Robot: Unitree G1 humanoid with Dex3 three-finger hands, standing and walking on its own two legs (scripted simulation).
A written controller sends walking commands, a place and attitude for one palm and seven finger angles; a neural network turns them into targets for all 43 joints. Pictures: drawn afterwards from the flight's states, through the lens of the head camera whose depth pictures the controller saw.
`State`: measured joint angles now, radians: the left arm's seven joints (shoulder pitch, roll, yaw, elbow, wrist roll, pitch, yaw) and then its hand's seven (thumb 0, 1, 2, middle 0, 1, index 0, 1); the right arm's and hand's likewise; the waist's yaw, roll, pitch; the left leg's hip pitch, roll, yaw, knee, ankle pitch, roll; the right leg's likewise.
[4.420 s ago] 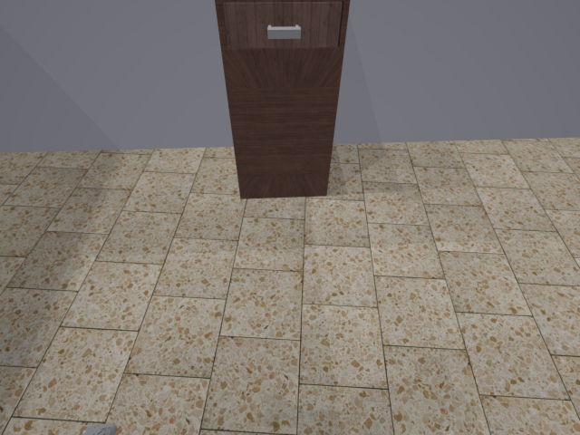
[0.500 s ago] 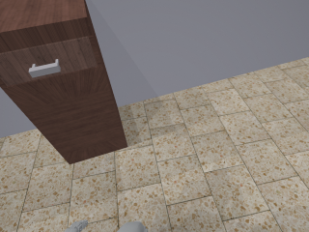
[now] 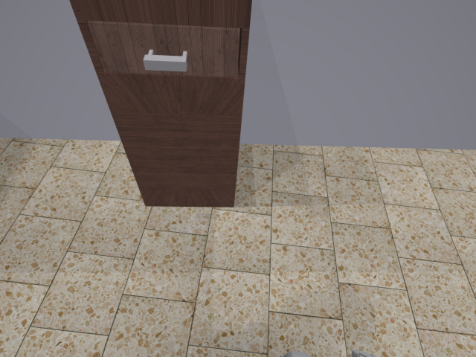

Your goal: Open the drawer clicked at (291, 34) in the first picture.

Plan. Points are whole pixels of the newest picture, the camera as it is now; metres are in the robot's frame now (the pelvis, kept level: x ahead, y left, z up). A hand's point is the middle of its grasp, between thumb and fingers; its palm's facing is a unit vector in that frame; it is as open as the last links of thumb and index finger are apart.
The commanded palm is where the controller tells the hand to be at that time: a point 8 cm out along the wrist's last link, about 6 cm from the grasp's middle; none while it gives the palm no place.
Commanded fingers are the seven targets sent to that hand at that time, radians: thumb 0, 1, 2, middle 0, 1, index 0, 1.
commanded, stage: take the last steps up to it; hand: left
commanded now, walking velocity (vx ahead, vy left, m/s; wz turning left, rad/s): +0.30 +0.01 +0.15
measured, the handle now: (167, 58) +0.80 +0.27 +0.04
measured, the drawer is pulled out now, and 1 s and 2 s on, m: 0.00 0.00 0.00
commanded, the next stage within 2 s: come to a stop and stand still in 0.92 s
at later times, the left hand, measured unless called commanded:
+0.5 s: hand out of the picture -0.01 +0.14 -0.16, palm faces +0.17 -0.97 -0.15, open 7.4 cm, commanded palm none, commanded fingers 0.00 0.90 0.90 -0.20 -0.30 -0.20 -0.30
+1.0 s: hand (141, 265) +0.30 +0.24 -0.15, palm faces +0.06 -0.97 -0.23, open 7.4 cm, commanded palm none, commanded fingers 0.00 0.90 0.90 -0.20 -0.30 -0.20 -0.30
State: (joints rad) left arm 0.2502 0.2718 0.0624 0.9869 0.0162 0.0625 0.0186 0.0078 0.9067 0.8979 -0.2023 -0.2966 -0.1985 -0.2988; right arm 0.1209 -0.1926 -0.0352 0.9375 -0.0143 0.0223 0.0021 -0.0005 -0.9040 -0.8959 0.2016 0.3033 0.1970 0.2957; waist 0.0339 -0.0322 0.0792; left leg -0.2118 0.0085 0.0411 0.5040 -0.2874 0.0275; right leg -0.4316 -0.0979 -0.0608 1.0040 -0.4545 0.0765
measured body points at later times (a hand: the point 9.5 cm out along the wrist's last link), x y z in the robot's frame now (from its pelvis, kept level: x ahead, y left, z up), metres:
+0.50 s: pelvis +0.07 +0.00 +0.01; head +0.08 -0.01 +0.46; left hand -0.02 +0.19 -0.15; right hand +0.11 -0.24 -0.15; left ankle +0.11 +0.14 -0.69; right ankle +0.01 -0.12 -0.74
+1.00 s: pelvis +0.21 +0.04 +0.00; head +0.22 +0.03 +0.45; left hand +0.30 +0.29 -0.14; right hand +0.18 -0.16 -0.17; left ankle +0.16 +0.15 -0.74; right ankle +0.31 -0.07 -0.71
